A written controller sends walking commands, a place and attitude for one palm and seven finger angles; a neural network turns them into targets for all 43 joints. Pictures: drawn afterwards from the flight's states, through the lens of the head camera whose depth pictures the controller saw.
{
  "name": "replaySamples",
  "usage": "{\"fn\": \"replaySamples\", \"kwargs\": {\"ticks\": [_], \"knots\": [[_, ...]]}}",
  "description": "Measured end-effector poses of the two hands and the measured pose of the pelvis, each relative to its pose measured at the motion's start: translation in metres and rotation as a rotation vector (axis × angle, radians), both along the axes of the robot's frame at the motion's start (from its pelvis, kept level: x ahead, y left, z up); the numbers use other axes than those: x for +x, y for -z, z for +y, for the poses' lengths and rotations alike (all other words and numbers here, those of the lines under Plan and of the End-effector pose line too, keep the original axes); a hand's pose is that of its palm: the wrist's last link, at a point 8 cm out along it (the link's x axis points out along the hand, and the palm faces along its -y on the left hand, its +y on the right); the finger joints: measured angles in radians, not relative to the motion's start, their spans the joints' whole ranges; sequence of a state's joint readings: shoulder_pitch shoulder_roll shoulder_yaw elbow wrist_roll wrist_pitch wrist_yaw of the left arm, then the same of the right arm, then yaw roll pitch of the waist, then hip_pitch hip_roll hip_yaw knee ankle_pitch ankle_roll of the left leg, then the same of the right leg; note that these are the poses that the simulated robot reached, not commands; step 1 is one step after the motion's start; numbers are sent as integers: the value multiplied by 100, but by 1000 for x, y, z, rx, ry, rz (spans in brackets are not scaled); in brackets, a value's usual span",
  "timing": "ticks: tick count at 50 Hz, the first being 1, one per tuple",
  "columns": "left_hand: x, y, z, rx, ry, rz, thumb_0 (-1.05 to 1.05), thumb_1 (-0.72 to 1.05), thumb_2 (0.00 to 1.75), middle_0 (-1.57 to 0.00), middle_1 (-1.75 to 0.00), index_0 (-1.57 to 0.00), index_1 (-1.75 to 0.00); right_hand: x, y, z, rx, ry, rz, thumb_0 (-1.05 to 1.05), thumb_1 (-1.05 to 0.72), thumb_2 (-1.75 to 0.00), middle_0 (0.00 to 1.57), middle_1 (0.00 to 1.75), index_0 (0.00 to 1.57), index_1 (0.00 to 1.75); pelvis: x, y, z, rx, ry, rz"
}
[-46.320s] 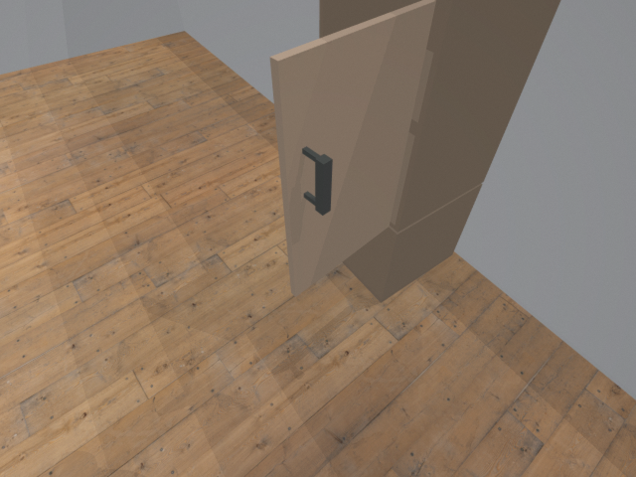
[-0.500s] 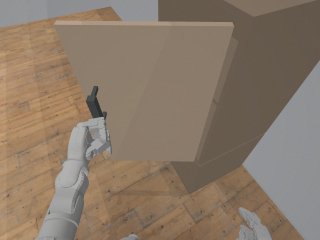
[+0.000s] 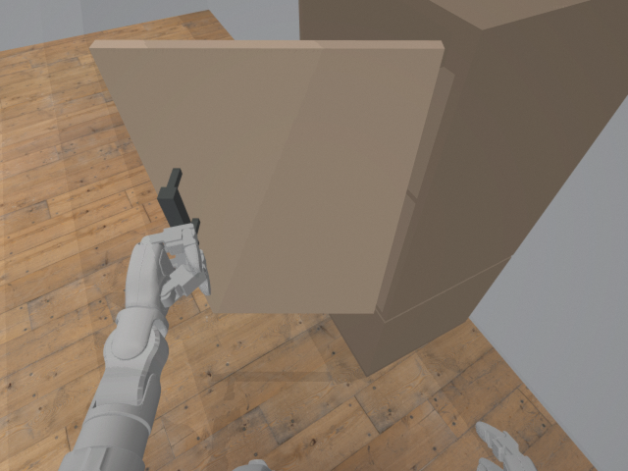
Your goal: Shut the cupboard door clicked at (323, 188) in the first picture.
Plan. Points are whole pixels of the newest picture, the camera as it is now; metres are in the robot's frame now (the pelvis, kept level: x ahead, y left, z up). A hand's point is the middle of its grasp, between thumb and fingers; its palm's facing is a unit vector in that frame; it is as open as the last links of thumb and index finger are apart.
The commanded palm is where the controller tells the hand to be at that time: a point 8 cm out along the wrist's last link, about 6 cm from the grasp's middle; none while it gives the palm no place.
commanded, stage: push the door shut along its arc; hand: left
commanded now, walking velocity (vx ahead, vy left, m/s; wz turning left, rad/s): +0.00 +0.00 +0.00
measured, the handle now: (183, 212) +0.45 +0.20 +0.07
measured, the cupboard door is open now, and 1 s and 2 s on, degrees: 62 49 33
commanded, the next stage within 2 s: pull the fist back off the door in 1.92 s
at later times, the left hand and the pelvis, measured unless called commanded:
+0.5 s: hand (204, 242) +0.39 +0.16 +0.07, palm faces -0.08 -1.00 -0.05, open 3.1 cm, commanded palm +0.38 +0.20 +0.07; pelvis +0.00 +0.00 +0.00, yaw +1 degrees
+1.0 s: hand (222, 211) +0.44 +0.14 +0.07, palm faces -0.22 -0.97 -0.04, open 3.1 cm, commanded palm +0.45 +0.17 +0.07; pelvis -0.02 +0.02 -0.02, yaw +1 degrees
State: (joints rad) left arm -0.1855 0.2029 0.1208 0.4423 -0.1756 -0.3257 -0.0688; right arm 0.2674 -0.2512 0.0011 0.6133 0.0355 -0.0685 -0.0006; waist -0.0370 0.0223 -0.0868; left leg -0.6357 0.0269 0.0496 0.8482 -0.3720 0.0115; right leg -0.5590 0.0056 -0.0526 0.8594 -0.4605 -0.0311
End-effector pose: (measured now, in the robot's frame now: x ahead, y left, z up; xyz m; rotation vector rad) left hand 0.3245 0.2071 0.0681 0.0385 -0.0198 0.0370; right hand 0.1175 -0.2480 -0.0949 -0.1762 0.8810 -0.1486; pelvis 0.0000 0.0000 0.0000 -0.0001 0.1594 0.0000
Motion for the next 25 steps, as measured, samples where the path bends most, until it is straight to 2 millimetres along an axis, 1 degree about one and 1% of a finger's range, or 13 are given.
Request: {"fn": "replaySamples", "kwargs": {"ticks": [7, 13, 17, 25], "knots": [[2, -3, -4, 4, 23, -9, 2, 90, 90, -130, -150, -130, -150, 6, -1, 2, 6, -10, -17, 2, -90, -90, 20, 30, 20, 30, 0, 0, 0, 0, -3, -1], [21, -1, -2, 15, 51, 15, 2, 90, 90, -130, -150, -130, -150, 4, 1, 1, -3, -9, -3, 2, -90, -90, 20, 30, 20, 30, -3, 1, -1, -2, -8, 3], [34, -5, 0, 12, 72, 10, 2, 90, 90, -130, -150, -130, -150, -4, 3, -1, -9, 2, 21, 1, -90, -90, 20, 30, 20, 30, -3, 2, -1, -3, -9, 12], [48, -6, 5, 9, 117, 19, 2, 90, 90, -133, -150, -130, -150, -28, 9, -6, -24, 25, 100, 1, -90, -90, 20, 30, 20, 30, -4, 3, 1, -7, -14, 24]]}}
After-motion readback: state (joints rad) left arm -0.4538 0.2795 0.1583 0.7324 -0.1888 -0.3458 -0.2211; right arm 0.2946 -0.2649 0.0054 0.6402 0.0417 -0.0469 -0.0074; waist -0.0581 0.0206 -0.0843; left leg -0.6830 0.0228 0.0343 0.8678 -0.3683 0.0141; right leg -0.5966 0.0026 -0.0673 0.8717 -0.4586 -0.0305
